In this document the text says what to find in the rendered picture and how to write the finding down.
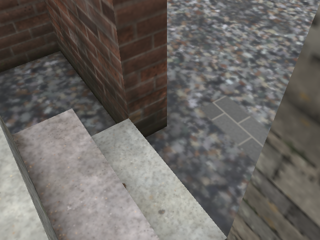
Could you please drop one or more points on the stairs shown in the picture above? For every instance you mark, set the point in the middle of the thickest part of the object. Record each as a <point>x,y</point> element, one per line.
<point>59,183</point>

